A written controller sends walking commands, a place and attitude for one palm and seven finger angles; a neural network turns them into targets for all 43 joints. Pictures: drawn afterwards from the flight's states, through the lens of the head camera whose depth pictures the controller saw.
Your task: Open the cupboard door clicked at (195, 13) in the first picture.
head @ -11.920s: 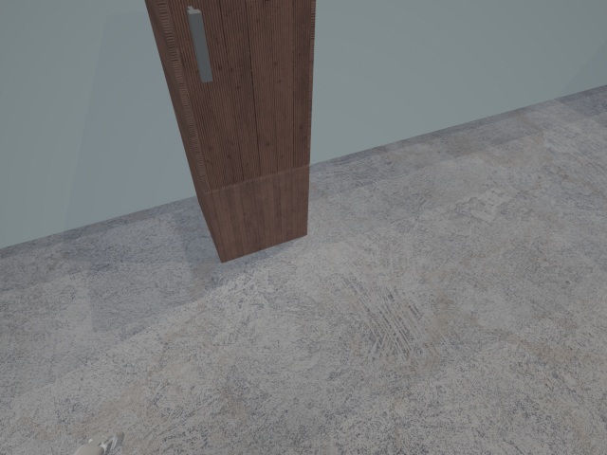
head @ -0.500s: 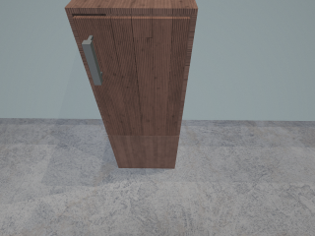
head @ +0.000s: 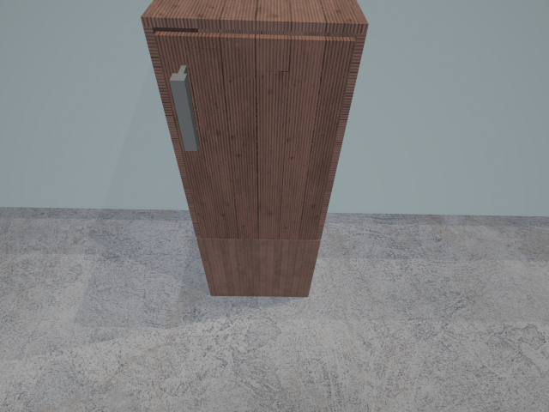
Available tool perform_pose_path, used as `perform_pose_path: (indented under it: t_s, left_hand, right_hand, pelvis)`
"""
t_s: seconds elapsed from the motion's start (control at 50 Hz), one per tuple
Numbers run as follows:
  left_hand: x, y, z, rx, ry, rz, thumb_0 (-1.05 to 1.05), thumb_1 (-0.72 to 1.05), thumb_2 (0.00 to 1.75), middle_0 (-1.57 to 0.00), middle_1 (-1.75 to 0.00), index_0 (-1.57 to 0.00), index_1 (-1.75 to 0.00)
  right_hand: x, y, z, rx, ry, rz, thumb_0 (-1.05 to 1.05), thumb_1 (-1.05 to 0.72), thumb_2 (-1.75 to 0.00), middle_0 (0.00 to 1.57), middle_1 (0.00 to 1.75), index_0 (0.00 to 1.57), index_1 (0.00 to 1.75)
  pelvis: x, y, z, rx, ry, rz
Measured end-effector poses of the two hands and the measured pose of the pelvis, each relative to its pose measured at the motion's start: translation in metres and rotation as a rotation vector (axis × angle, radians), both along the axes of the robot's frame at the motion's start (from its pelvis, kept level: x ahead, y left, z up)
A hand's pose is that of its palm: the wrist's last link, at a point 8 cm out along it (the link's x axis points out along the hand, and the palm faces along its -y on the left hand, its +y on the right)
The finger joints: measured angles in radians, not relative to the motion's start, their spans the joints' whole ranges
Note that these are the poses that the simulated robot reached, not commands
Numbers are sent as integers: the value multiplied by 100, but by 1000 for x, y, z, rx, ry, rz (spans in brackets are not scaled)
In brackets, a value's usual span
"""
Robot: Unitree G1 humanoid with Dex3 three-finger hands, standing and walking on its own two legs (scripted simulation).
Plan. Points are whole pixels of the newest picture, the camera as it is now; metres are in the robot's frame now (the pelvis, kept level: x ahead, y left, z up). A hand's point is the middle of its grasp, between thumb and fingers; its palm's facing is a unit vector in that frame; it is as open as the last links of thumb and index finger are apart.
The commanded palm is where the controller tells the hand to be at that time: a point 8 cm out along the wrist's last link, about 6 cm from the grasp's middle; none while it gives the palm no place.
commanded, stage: come to a stop and stand still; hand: left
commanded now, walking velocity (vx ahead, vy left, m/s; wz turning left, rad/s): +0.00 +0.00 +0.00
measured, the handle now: (187, 109) +0.62 +0.22 +0.11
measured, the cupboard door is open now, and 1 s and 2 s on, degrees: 0 0 0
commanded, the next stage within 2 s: look again from close up in 0.62 s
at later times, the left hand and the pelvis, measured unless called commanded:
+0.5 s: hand out of the picture +0.00 +0.17 -0.18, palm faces +0.04 -0.99 -0.15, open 7.3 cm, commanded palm none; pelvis +0.02 +0.02 +0.00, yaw -1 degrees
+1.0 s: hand out of the picture +0.02 +0.20 -0.18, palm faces +0.02 -0.98 -0.21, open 7.3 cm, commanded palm none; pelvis +0.01 +0.03 -0.01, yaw -1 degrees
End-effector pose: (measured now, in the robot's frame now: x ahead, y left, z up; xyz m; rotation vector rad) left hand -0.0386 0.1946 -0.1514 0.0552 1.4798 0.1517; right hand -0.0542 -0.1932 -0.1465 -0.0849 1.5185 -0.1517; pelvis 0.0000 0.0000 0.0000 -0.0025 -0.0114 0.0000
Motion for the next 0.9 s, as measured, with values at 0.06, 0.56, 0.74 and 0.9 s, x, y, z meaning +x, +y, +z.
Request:
perform_pose_path:
  t_s: [0.06, 0.56, 0.74, 0.9]
  left_hand:
    - [6, 4, 0, 2, -8, -6, 0, 91, 90, -20, -30, -20, -29]
    - [39, 33, -1, 22, -30, -36, 0, 91, 90, -19, -30, -20, -29]
    - [46, 41, 1, 42, -42, -46, 0, 91, 90, -20, -30, -20, -29]
    - [47, 52, 2, 79, -79, -67, 0, 91, 90, -20, -30, -20, -29]
  right_hand:
    - [9, 7, -1, 6, -22, -1, 0, -91, -90, 20, 29, 20, 30]
    - [43, 14, -1, -33, -64, 6, 1, -91, -90, 20, 29, 20, 30]
    - [44, 13, -1, -33, -58, 10, 0, -91, -90, 20, 29, 20, 30]
    - [61, 14, -13, -15, -151, 45, 1, -91, -90, 20, 29, 19, 30]
  pelvis:
    - [3, 5, 0, 0, -1, -1]
    - [24, 25, -1, -5, -14, -10]
    - [24, 27, -1, -7, -10, -6]
    - [16, 32, -9, -7, -13, -2]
